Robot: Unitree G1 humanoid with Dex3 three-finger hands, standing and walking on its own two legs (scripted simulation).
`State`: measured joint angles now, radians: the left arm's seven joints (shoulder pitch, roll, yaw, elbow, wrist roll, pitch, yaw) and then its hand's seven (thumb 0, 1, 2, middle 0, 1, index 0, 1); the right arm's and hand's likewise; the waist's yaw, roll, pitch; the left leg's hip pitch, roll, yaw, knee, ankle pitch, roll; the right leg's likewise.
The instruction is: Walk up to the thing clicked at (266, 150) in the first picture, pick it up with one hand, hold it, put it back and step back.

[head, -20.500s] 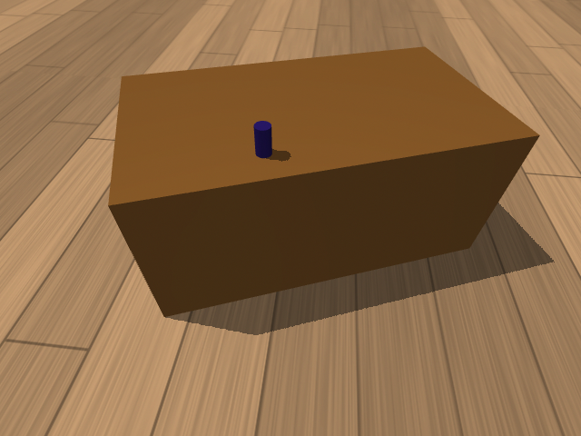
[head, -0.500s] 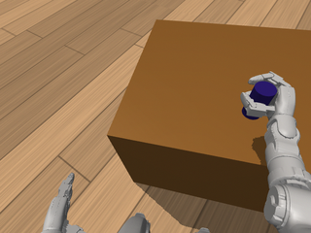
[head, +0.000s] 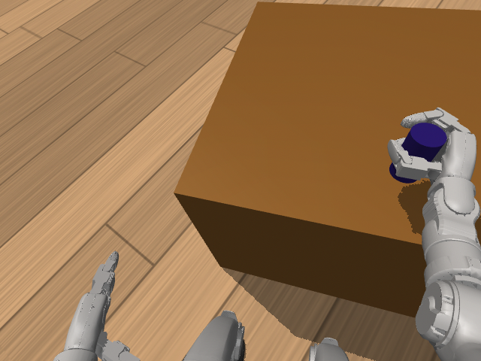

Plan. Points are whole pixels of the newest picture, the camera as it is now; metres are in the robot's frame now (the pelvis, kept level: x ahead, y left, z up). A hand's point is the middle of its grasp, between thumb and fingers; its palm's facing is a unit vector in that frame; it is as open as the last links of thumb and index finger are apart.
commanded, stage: lower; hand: right
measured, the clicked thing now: (415, 154) +0.49 -0.19 +0.03
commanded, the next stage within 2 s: loosen in 0.70 s
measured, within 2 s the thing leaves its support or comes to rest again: rests again in 1.12 s
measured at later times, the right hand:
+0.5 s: hand (402, 155) +0.51 -0.18 +0.00, palm faces +0.14 +0.99 +0.01, open 6.9 cm
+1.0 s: hand (397, 162) +0.51 -0.18 -0.02, palm faces +0.13 +0.99 +0.00, open 6.9 cm
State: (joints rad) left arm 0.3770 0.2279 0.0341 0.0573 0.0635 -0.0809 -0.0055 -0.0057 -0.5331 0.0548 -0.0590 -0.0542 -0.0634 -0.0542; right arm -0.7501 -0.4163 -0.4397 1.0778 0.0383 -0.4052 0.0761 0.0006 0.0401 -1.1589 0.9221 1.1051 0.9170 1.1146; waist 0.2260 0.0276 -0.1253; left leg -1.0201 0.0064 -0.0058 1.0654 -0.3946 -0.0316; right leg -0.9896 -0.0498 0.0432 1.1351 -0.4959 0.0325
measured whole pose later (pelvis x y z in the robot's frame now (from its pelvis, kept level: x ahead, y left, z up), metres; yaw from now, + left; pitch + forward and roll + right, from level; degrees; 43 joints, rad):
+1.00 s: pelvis +0.00 +0.00 -0.03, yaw +0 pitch +25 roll +3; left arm 0.41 0.25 0.05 -0.11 0.08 -0.03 -0.03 -0.01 -0.51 0.04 -0.06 -0.05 -0.07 -0.05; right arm -0.74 -0.44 -0.48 1.08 0.00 -0.47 0.06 0.00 0.01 -1.03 0.94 1.04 0.93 1.05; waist 0.27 0.02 -0.15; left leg -1.20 0.00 0.01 1.22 -0.46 -0.03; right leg -1.17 -0.05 0.07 1.31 -0.57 0.04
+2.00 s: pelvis +0.00 -0.01 -0.01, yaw +0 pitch +20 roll +3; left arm 0.39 0.26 0.03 0.03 0.05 0.00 0.01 -0.01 -0.51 0.03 -0.06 -0.05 -0.07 -0.05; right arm -0.82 -0.62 -0.51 1.10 0.02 -0.34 0.14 -0.01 0.37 -0.18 0.24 0.20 0.23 0.21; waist 0.23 0.01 -0.14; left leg -1.02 0.00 0.01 1.08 -0.41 -0.04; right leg -1.01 -0.05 0.07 1.18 -0.53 0.03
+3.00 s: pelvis +0.05 +0.00 +0.06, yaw -2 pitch +6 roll +1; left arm 0.41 0.27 0.12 0.22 -0.05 0.09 0.07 0.00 -0.50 0.07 -0.06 -0.05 -0.06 -0.06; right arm 0.39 -0.31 -0.21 0.04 0.08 0.06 -0.07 -0.01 0.46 -0.07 0.07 0.05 0.06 0.06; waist -0.02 -0.02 -0.11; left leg -0.50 0.03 0.01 0.78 -0.39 -0.03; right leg -0.46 -0.03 0.04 0.81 -0.45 0.03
